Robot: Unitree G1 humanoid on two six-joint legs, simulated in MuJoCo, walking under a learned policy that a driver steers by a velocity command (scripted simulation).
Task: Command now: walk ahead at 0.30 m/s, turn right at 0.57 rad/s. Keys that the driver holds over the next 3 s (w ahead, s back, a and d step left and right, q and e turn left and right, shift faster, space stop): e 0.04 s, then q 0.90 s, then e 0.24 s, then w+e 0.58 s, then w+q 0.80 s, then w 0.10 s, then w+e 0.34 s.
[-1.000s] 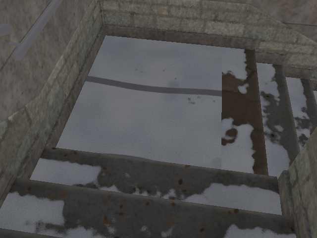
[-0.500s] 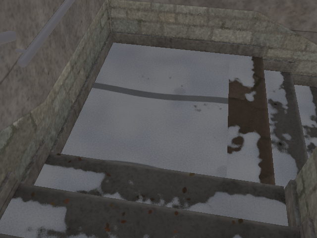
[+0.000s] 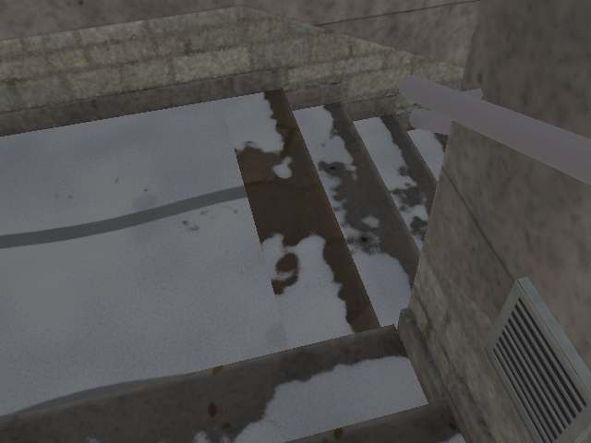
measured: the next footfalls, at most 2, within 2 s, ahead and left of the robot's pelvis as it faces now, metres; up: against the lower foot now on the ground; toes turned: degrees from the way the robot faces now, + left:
left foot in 0.66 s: +0.36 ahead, +0.22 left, -0.15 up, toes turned +14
right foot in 1.20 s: +0.41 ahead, -0.02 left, -0.15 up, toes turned +16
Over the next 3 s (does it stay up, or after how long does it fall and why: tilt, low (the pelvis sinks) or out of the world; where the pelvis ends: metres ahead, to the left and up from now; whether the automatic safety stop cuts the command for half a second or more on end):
stays up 1.21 0.28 -0.48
